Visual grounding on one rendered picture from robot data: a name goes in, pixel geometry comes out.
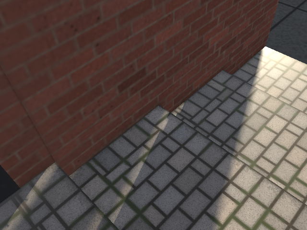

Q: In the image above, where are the stairs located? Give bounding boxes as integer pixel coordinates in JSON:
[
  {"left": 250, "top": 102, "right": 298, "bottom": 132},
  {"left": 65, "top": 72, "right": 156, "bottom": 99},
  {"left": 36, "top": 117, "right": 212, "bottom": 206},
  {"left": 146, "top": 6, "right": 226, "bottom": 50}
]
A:
[{"left": 69, "top": 46, "right": 307, "bottom": 230}]

